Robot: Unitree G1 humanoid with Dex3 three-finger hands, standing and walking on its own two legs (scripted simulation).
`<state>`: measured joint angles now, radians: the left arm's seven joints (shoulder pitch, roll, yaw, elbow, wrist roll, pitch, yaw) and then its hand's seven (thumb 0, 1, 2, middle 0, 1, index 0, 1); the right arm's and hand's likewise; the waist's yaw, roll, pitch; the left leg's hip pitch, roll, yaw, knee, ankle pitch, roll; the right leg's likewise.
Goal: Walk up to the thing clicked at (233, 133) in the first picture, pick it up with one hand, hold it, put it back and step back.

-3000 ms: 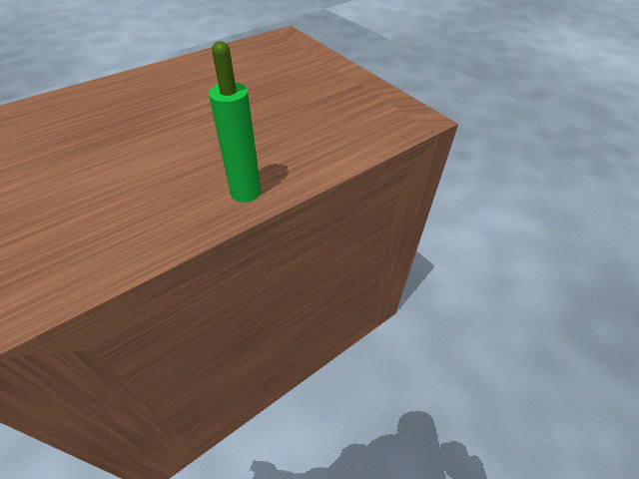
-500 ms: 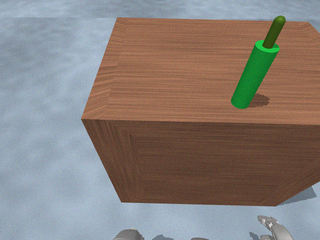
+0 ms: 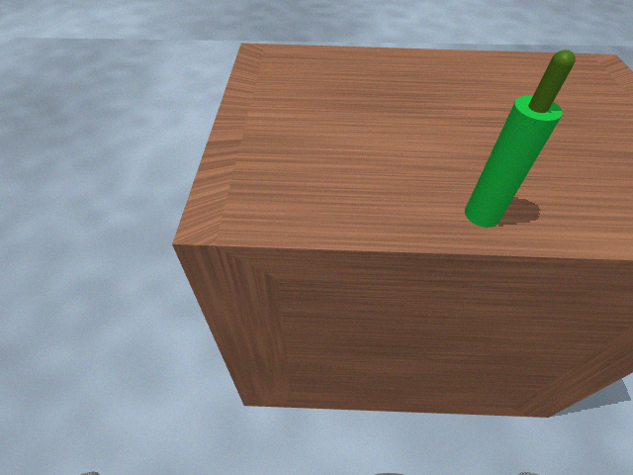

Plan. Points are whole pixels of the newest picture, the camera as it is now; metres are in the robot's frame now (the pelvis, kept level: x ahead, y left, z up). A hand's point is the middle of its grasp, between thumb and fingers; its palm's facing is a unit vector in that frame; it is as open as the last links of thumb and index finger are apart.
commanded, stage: walk up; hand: right
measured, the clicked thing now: (516, 149) +0.45 -0.26 +0.17
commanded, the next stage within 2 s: stand in 1.00 s
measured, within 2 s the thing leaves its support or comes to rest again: neither
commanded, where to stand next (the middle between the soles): +0.08 -0.01 m, yaw -2 degrees
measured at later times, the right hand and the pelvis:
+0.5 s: hand out of the picture +0.10 -0.26 -0.13, palm faces +0.00 +0.93 -0.36, open 7.4 cm; pelvis +0.01 +0.00 +0.02, yaw -1 degrees
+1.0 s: hand out of the picture +0.10 -0.25 -0.14, palm faces +0.01 +0.94 -0.33, open 7.4 cm; pelvis +0.02 +0.00 +0.02, yaw -1 degrees
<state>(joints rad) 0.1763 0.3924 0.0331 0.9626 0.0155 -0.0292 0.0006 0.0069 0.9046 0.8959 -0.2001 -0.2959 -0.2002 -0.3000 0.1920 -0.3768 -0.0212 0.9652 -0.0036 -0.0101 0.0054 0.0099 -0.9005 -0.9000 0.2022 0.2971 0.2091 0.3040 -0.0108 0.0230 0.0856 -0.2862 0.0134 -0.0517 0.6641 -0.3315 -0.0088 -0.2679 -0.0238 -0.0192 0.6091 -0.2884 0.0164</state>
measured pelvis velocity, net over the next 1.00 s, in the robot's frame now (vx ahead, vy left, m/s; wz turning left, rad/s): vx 0.02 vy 0.00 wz -0.03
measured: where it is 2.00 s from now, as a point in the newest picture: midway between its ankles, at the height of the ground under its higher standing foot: outside the picture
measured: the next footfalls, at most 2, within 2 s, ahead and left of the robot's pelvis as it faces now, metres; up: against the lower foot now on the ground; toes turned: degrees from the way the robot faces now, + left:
none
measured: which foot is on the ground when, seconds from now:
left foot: down 0.00-1.00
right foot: down 0.00-1.00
